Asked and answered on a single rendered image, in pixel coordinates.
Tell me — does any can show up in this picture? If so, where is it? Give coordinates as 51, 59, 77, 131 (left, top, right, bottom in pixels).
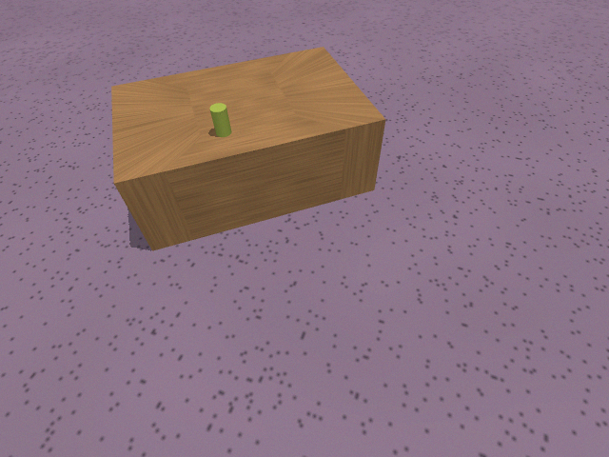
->
209, 103, 231, 137

